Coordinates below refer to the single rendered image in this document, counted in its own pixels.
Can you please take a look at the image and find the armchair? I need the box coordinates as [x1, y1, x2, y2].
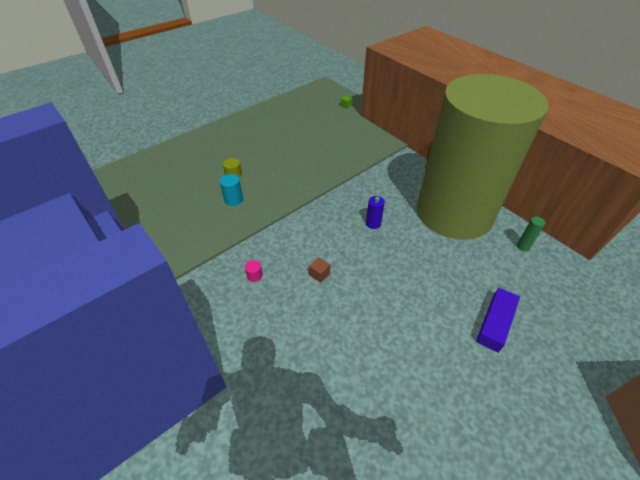
[0, 102, 227, 480]

